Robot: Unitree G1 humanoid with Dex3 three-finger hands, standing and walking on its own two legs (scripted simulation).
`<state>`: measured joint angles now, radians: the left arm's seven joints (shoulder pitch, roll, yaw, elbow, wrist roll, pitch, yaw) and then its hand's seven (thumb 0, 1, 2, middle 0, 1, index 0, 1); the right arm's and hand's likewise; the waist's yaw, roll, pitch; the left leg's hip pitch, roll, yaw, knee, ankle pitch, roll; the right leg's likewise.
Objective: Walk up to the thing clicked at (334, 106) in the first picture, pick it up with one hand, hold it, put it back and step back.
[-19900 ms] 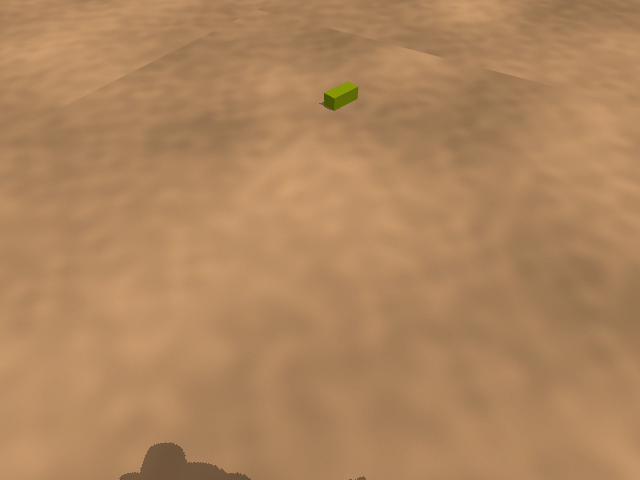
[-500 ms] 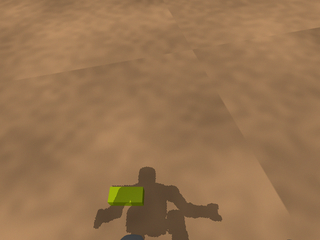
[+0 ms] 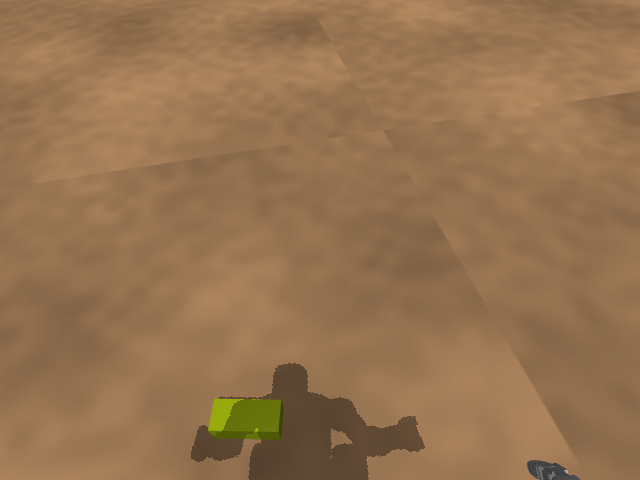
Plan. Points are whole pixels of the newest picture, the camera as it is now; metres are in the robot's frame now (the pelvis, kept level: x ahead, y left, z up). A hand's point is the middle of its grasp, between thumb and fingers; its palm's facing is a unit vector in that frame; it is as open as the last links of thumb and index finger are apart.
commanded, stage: walk up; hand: left
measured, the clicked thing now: (247, 419) +0.41 +0.26 -0.74
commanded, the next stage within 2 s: stand in 0.76 s
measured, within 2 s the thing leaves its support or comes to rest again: neither
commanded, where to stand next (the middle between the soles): +0.02 +0.02 m, yaw -1 degrees
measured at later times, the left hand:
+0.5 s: hand out of the picture +0.07 +0.27 -0.15, palm faces -0.04 -0.94 -0.33, open 7.4 cm
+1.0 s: hand out of the picture +0.07 +0.28 -0.15, palm faces -0.05 -0.94 -0.35, open 7.4 cm
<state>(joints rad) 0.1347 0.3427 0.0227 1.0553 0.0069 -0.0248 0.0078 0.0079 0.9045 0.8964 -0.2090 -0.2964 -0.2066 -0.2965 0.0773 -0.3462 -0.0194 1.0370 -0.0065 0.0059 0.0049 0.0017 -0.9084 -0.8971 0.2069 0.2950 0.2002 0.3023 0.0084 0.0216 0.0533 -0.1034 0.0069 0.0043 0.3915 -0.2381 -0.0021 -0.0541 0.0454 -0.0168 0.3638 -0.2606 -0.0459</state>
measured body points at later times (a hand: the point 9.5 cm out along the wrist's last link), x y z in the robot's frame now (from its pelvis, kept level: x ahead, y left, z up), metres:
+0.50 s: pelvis -0.01 +0.02 +0.00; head +0.00 +0.02 +0.45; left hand +0.07 +0.32 -0.13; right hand +0.05 -0.28 -0.13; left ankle -0.01 +0.12 -0.74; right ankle -0.04 -0.09 -0.74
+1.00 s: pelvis -0.01 +0.03 +0.01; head +0.00 +0.03 +0.45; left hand +0.07 +0.33 -0.13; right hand +0.06 -0.27 -0.13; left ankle -0.01 +0.12 -0.74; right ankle -0.04 -0.09 -0.74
